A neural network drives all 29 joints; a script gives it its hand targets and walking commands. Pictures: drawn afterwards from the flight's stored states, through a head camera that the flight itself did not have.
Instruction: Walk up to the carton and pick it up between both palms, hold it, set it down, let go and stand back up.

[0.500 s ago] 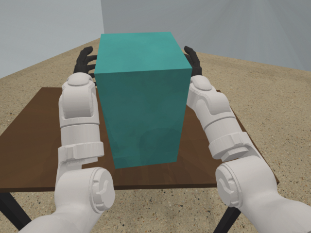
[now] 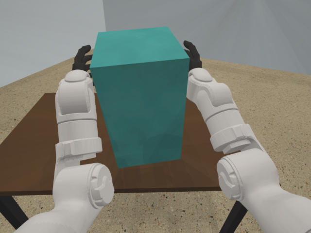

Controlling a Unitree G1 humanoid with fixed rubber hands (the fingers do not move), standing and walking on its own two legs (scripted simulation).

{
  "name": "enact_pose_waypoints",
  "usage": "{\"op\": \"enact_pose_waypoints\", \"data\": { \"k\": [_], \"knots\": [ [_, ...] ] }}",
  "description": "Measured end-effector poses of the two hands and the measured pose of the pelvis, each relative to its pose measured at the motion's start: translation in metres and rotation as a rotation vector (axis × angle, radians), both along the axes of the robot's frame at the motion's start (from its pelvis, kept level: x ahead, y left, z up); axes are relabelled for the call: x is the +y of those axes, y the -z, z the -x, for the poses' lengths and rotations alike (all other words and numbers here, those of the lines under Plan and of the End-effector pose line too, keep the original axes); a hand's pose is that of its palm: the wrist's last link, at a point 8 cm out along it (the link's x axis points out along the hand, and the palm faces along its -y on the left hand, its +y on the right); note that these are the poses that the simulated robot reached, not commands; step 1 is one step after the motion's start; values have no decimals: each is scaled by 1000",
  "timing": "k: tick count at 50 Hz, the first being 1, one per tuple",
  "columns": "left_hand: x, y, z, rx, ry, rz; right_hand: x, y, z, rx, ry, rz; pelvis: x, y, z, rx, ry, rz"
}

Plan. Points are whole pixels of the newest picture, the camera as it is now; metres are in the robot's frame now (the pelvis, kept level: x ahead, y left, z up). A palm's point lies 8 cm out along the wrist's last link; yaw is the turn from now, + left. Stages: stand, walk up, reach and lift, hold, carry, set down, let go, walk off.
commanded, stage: hold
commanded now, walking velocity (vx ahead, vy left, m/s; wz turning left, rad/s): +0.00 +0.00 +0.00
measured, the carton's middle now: (142, 99) +0.36 +0.01 +0.23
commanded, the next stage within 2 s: none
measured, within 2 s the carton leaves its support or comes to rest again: neither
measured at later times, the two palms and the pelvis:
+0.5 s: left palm (82, 77) +0.37 +0.14 +0.29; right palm (193, 71) +0.37 -0.12 +0.30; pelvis +0.01 +0.00 +0.00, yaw +0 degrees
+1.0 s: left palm (82, 76) +0.37 +0.14 +0.29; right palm (193, 70) +0.37 -0.12 +0.30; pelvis +0.00 +0.00 +0.00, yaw +0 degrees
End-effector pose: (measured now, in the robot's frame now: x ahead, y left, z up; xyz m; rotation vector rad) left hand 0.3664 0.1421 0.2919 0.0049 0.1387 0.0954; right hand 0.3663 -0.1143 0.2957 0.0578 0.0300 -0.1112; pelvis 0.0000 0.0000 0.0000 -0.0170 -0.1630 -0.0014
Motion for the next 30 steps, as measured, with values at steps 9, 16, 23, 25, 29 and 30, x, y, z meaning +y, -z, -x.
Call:
{"op": "enact_pose_waypoints", "data": {
  "k": [9,16,23,25,29,30],
  "knots": [
    [-1,-1,-3,4,2,-5,-1,-1,-3,8,-1,2,-1,0,-2,8,-3,0],
    [-1,1,-3,9,6,0,-2,-1,-2,16,1,8,-1,0,-4,3,-1,0],
    [-1,1,-3,5,6,-1,-2,-3,-3,13,0,8,-2,0,-5,10,-1,0],
    [-1,0,-3,2,5,-1,-2,-4,-3,11,-1,10,-2,0,-5,10,-2,0],
    [-1,-2,-3,2,4,1,-2,-6,-3,11,-2,6,-2,0,-5,9,-3,0],
    [-1,-2,-3,3,4,2,-2,-6,-3,13,-2,6,-2,0,-5,8,-3,0]
  ]
}}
